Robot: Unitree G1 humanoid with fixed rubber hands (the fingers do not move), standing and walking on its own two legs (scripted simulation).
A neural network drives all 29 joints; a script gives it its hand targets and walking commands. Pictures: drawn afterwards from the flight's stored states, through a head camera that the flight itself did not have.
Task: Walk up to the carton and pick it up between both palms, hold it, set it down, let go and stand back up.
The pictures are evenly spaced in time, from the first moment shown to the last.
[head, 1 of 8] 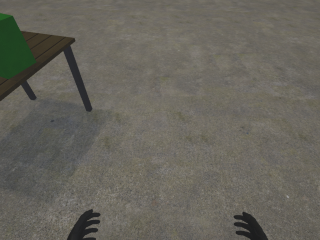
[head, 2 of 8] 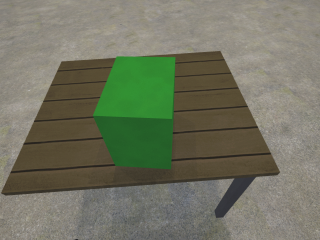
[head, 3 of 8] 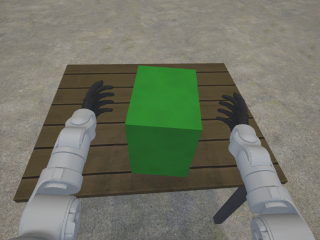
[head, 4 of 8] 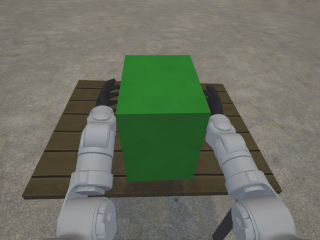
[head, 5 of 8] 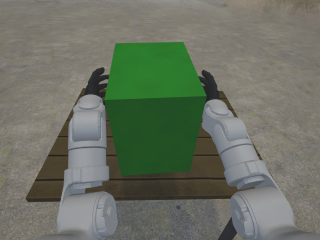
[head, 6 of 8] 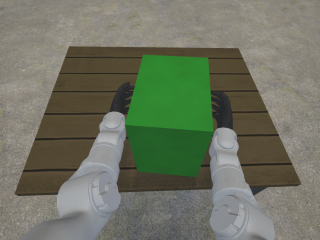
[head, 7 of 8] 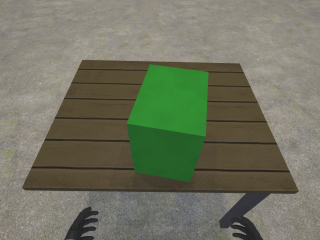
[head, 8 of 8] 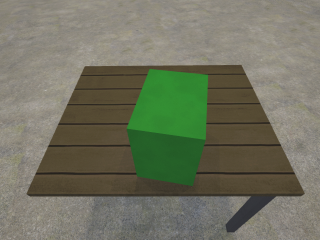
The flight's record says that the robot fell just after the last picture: no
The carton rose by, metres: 0.19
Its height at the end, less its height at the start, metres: +0.00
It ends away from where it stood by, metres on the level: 0.01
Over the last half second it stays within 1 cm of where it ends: yes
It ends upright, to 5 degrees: yes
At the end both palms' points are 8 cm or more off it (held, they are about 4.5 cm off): yes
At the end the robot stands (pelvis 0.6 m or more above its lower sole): yes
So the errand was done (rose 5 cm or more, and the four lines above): yes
